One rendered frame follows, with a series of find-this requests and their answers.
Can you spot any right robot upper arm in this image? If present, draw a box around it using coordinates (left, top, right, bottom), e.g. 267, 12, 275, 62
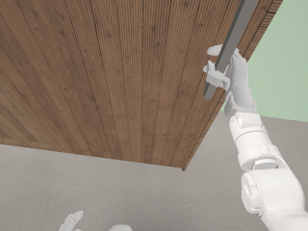
241, 167, 308, 231

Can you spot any handle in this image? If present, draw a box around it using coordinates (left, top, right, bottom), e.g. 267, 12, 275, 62
203, 0, 258, 99

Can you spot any robot right hand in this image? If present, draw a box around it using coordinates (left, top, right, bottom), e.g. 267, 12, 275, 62
202, 44, 248, 93

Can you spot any wardrobe door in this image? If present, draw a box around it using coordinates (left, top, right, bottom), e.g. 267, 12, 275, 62
0, 0, 272, 168
0, 76, 56, 145

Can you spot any robot left hand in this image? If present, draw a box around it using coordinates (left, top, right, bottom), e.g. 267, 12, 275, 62
57, 211, 84, 231

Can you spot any right robot forearm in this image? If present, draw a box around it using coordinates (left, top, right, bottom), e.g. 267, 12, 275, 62
223, 85, 305, 208

